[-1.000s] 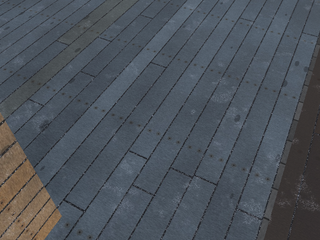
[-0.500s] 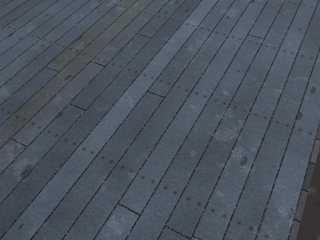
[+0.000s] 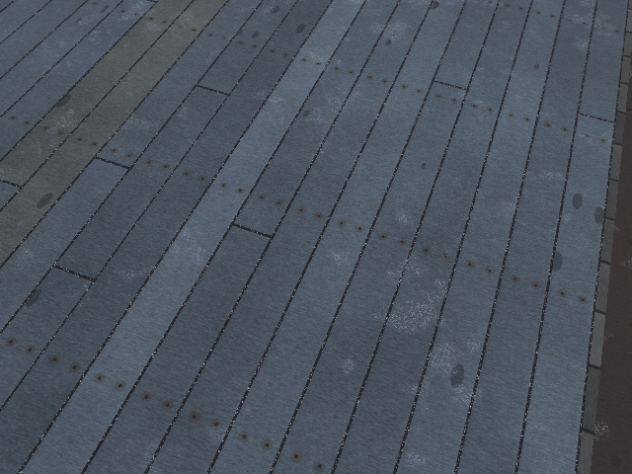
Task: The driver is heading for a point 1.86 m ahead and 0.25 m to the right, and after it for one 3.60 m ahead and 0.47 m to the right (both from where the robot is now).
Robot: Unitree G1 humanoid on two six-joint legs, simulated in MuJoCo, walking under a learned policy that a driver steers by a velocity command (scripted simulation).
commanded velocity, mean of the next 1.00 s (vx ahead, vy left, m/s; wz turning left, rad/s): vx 0.05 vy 0.00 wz -0.32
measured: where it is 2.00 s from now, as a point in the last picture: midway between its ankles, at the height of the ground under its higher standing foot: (422, 411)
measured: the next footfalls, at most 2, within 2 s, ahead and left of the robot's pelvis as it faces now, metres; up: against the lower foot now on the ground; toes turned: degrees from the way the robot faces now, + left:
right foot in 0.34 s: +0.09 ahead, -0.14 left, +0.00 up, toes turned -16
left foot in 0.74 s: +0.15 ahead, +0.08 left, +0.00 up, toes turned -17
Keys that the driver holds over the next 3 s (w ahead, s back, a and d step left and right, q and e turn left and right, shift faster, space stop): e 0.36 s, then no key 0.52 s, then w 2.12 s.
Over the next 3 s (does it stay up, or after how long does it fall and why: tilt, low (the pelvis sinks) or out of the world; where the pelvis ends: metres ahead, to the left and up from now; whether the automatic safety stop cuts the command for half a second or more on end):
stays up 1.08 -0.31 0.02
